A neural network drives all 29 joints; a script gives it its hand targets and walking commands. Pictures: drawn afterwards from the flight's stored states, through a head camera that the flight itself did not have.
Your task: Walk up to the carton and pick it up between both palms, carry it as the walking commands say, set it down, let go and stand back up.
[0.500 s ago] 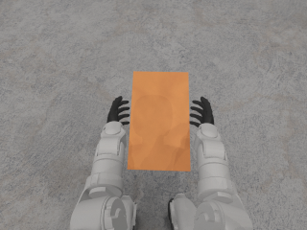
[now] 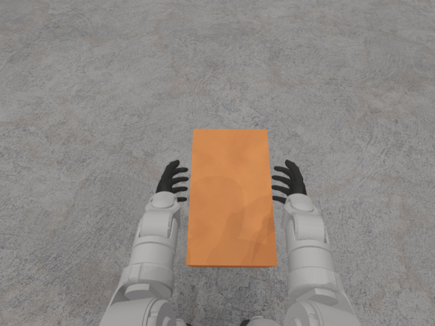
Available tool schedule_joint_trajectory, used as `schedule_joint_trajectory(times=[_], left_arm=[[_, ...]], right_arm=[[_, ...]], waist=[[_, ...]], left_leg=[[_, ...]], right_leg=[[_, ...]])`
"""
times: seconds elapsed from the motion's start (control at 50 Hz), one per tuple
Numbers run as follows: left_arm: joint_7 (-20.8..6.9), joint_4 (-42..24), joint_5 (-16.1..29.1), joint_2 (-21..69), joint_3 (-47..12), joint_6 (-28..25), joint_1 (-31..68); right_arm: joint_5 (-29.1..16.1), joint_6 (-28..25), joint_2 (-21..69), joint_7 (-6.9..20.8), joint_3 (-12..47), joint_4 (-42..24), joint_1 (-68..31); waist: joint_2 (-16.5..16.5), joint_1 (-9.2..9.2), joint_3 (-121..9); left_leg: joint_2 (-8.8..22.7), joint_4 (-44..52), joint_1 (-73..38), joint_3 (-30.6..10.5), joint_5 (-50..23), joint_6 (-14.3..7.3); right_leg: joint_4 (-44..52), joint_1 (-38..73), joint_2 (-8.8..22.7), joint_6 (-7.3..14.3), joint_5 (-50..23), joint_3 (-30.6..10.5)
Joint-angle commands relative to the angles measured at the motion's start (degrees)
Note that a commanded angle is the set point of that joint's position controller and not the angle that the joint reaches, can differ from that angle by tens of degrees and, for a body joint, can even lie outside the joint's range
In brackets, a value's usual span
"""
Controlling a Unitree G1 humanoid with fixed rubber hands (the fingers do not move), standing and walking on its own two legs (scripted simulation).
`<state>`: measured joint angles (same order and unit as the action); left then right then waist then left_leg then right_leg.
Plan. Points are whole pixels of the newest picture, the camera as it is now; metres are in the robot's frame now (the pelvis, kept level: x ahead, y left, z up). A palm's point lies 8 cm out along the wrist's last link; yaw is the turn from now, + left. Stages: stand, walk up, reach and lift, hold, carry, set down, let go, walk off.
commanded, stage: reach and lift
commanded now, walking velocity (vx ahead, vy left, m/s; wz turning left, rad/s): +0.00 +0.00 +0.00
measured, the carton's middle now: (229, 199) +0.38 -0.02 -0.08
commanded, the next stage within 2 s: hold in 1.64 s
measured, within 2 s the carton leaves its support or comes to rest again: neither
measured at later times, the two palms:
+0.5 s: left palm (158, 191) +0.32 +0.11 +0.06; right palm (306, 194) +0.31 -0.14 +0.07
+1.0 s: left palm (151, 195) +0.31 +0.12 +0.06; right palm (298, 192) +0.31 -0.13 +0.07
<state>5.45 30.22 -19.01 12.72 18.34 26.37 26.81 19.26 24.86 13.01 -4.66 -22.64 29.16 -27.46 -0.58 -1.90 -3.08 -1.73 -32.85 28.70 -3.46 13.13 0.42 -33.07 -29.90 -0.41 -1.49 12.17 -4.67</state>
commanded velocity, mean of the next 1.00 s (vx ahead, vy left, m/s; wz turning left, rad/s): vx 0.00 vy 0.00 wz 0.00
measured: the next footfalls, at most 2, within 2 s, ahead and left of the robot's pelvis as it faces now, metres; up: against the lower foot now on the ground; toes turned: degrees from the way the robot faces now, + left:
none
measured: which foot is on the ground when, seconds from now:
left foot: down 0.00-1.00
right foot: down 0.00-1.00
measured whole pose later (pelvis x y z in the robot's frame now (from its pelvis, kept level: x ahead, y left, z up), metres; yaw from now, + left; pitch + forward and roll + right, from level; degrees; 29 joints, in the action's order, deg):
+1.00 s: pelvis +0.00 +0.00 +0.01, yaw +0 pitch -8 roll +0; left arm 5.9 29.4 -20.4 11.9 18.7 41.7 27.6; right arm 20.8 40.6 13.6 -6.6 -20.1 29.6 -29.2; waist 0.1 -0.3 1.0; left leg -1.0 -27.3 6.5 -3.8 12.9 0.7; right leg -27.5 -7.7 -0.8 -0.9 11.9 -4.5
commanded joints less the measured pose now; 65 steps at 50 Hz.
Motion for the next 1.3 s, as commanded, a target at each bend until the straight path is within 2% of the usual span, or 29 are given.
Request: schedule_joint_trajectory(times=[0.0,0.4,0.52,0.62,0.72,0.9,1.28], left_arm=[[-16.53,-0.18,11.89,59.51,-32.49,-2.64,32.96],[-16.83,-4.78,16.43,59.13,-32.26,8.25,33.79],[-17.06,-3.48,16.25,58.15,-29.43,10.86,36.75],[-17.04,-1.82,15.67,57.16,-26.83,11.31,39.24],[-16.71,-1.79,15.9,57.58,-26.41,11.15,41.06],[-16.45,-1.93,16.16,57.71,-26.71,11.13,41.5],[-16.1,-7.69,17.11,57.7,-30.61,11.86,34.27]], right_arm=[[-11.17,0.3,61.23,16.38,31.73,5.1,-26.53],[-16.11,11.63,60.99,16.11,33.51,-0.58,-28.18],[-15.97,14.21,60.62,15.98,31.11,0.82,-31.28],[-15.47,14.66,60.5,15.78,29.02,3.21,-34.42],[-15.49,14.27,60.76,15.46,28.77,4.09,-36.36],[-15.28,13.77,60.8,14.83,28.53,4.08,-36.04],[-17.31,14.42,61.21,15.1,32.97,-1.1,-28.41]], waist=[[0.6,0.12,-28.12],[-0.22,0.76,-15.97],[-0.06,0.48,-11.28],[-0.01,1.09,-9.98],[0.62,1.53,-11.66],[0.7,1.12,-13.21],[0.42,2.04,-14.4]], left_leg=[[-5.29,5.29,-15.16,-0.32,-11.96,-0.69],[-3.46,10.88,-24.94,-0.69,-7.78,-0.86],[-2.66,12.07,-24.53,-0.98,-1.96,-1.15],[-2.42,12.0,-23.04,-0.73,0.6,-1.28],[-2.29,11.39,-23.21,-0.46,-0.24,-1.0],[-2.16,10.77,-23.94,-0.44,-2.42,-0.66],[-2.64,10.54,-26.15,-0.49,-9.56,-0.3]], right_leg=[[3.6,17.54,-6.17,0.54,-14.62,1.32],[10.09,25.51,-4.43,0.54,-9.02,1.04],[11.34,25.45,-3.67,1.09,-3.69,0.93],[11.13,25.77,-3.48,1.23,-1.35,0.69],[10.43,26.22,-3.5,1.38,-1.62,0.49],[9.82,26.53,-3.74,1.32,-3.05,0.42],[9.62,28.45,-3.78,0.69,-10.42,0.1]])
